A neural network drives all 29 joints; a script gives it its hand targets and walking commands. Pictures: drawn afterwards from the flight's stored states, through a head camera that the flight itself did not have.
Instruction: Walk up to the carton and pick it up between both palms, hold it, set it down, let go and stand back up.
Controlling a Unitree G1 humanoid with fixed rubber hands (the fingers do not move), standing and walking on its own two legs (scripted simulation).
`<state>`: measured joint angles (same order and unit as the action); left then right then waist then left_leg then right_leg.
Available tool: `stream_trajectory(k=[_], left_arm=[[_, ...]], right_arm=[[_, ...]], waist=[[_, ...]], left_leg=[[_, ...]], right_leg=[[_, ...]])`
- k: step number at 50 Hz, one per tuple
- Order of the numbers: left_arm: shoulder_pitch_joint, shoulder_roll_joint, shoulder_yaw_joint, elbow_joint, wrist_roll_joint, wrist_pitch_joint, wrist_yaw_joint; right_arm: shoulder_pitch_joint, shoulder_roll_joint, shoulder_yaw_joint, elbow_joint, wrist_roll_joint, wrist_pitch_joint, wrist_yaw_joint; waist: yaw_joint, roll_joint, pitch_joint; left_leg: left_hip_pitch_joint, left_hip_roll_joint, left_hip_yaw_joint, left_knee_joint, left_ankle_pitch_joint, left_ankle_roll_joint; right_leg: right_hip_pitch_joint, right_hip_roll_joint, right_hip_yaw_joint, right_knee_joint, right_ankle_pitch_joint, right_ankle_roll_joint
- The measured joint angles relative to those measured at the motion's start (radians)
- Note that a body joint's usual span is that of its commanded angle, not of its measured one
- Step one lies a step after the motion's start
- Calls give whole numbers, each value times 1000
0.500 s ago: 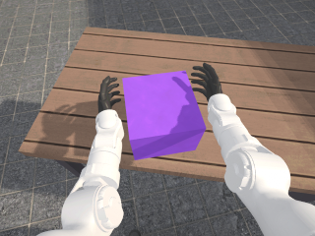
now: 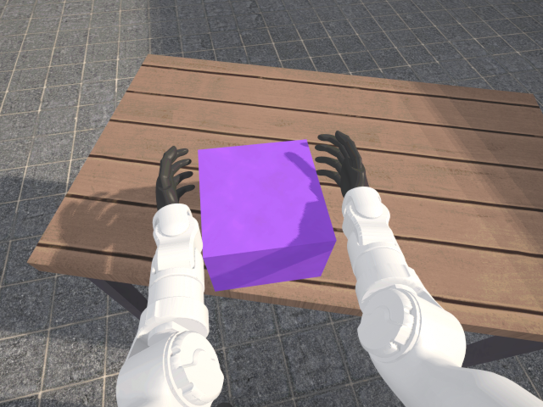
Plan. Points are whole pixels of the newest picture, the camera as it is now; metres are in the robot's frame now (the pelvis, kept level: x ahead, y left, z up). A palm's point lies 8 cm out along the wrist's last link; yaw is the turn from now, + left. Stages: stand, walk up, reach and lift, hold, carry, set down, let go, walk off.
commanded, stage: reach and lift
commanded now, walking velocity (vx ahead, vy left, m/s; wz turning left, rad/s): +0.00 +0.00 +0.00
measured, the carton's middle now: (261, 214) +0.42 +0.08 -0.03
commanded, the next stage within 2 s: none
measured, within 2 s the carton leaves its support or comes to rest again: leaves its support in 1.24 s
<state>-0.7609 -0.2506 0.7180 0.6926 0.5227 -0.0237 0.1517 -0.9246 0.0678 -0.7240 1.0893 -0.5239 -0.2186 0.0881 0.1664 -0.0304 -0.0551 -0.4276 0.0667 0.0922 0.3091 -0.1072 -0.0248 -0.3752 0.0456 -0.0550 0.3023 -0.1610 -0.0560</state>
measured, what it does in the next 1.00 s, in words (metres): stands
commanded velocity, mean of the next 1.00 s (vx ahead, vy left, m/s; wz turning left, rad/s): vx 0.00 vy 0.00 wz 0.00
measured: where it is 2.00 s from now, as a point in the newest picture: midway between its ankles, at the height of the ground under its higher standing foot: outside the picture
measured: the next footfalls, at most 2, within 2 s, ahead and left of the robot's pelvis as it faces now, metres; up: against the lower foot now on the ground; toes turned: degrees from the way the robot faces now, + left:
none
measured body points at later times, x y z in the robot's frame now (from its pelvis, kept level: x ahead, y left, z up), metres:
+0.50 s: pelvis +0.01 +0.00 +0.00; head +0.09 +0.02 +0.44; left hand +0.39 +0.22 +0.04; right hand +0.46 -0.05 +0.05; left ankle +0.01 +0.13 -0.75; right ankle -0.02 -0.08 -0.75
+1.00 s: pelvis +0.00 +0.00 +0.00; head +0.07 +0.02 +0.45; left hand +0.37 +0.22 +0.04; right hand +0.44 -0.05 +0.05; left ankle +0.01 +0.13 -0.75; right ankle -0.02 -0.08 -0.75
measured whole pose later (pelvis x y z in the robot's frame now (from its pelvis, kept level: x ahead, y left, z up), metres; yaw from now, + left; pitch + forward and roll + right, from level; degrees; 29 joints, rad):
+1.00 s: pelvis +0.00 +0.00 +0.00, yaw +2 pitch +11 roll +0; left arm -0.64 -0.22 0.59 0.62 0.45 0.01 0.15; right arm -0.82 0.10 -0.60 1.06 -0.43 -0.26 0.03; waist 0.11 -0.05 -0.06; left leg -0.39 0.07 0.10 0.29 -0.10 -0.02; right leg -0.31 0.04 -0.10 0.26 -0.15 -0.06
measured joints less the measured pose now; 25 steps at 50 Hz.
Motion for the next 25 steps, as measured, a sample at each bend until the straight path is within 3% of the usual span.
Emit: stream_trajectory(k=[13, 25], left_arm=[[35, -5, -1, -48, 10, 0, -41], [44, 2, -36, -55, -12, 2, -33]], right_arm=[[40, 31, 15, -45, -4, -14, 2], [41, 14, 44, -28, 39, -33, -1]], waist=[[-14, -17, 28], [-19, -17, 21]], left_leg=[[57, -2, 18, -30, 2, 1], [36, 0, 23, -25, 5, 5]], right_leg=[[53, -5, -12, -15, -10, -2], [39, -6, -18, -23, -1, 0]])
